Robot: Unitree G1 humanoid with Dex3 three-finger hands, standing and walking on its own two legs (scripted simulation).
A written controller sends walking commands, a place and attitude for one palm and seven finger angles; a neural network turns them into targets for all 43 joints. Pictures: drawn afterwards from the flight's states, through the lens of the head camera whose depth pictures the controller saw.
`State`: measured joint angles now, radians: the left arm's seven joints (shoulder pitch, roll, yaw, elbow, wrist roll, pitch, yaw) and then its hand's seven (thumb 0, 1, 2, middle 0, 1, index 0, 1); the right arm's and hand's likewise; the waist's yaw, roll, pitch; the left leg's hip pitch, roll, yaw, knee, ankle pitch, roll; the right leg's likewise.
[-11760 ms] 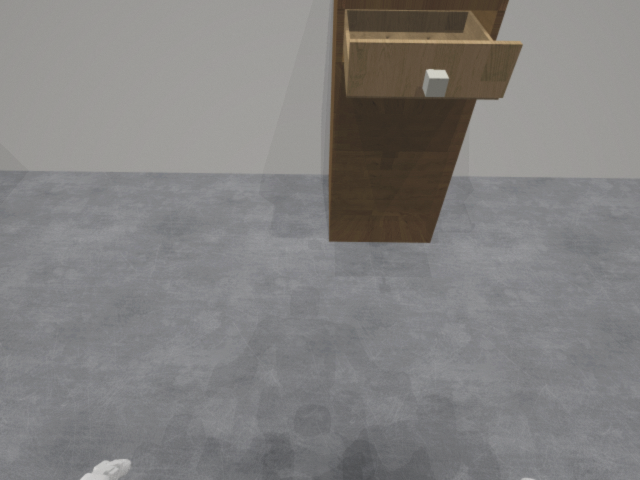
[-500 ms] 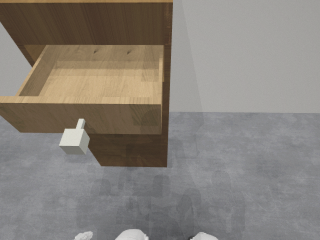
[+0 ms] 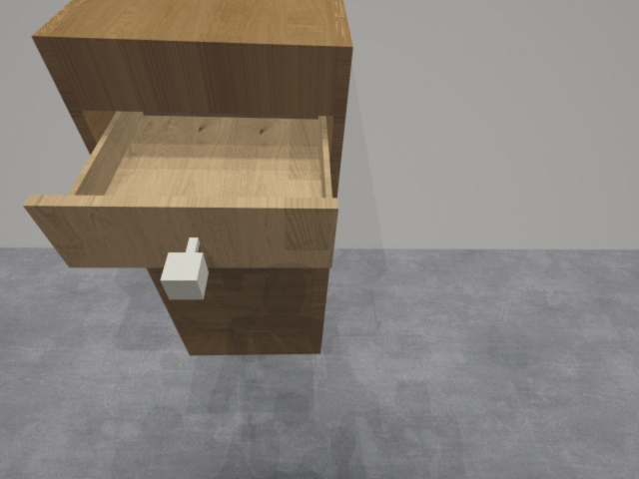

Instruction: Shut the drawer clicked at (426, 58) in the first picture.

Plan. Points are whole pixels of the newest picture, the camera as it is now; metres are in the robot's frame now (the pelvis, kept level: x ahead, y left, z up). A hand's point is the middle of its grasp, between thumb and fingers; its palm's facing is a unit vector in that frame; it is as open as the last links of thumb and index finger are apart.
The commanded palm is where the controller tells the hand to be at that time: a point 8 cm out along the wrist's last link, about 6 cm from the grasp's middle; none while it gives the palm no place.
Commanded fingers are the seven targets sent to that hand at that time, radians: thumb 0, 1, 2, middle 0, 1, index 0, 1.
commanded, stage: come to a stop and stand still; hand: left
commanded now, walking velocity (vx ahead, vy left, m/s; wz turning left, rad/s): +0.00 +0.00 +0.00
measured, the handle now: (189, 263) +0.36 +0.19 +0.06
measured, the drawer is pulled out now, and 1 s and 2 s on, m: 0.21 0.21 0.21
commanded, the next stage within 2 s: look again from close up in 0.50 s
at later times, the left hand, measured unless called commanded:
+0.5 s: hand out of the picture -0.05 +0.09 -0.18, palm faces +0.07 -0.99 -0.11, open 7.4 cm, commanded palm none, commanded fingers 0.00 0.90 0.90 -0.20 -0.30 -0.20 -0.30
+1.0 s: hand out of the picture +0.01 +0.19 -0.18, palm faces +0.04 -0.97 -0.22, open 7.4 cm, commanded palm none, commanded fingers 0.00 0.90 0.90 -0.20 -0.30 -0.20 -0.30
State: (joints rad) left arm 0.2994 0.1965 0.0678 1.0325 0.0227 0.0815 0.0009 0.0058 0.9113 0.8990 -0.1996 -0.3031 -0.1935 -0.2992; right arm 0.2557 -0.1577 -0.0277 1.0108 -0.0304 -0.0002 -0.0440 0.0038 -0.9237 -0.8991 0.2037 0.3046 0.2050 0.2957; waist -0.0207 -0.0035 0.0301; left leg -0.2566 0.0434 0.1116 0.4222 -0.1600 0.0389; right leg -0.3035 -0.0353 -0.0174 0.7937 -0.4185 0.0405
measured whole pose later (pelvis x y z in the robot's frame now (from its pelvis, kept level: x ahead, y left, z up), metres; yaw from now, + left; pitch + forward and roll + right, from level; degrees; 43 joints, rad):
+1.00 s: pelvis +0.00 +0.01 -0.01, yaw +1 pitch -1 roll -1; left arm 0.30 0.19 0.01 1.04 0.02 -0.01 0.04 0.00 0.91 0.90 -0.20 -0.30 -0.19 -0.30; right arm 0.28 -0.17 0.00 1.06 -0.02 -0.02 -0.02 0.02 -0.94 -0.90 0.20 0.30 0.20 0.30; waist 0.00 0.00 0.01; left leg -0.30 -0.01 0.05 0.55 -0.24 0.04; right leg -0.17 -0.07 -0.04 0.51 -0.33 0.04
